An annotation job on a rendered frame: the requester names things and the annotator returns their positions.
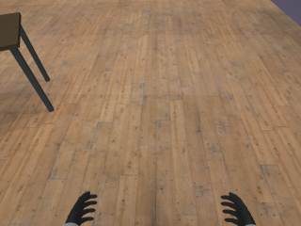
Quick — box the table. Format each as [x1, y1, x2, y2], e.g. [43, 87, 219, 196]
[0, 12, 55, 112]

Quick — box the robot left hand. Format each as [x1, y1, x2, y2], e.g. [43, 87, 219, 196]
[65, 191, 98, 226]

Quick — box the robot right hand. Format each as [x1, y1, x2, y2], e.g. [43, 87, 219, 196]
[220, 192, 256, 226]

